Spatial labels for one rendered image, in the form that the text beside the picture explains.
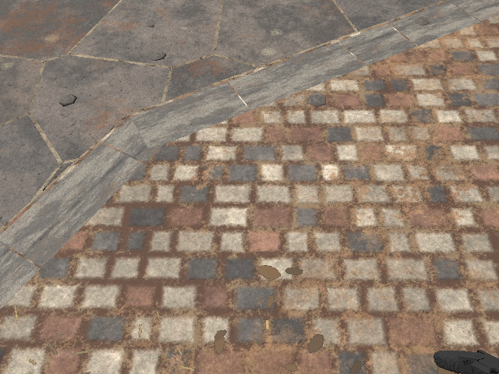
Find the right robot hand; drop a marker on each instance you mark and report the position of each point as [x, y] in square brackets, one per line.
[467, 362]

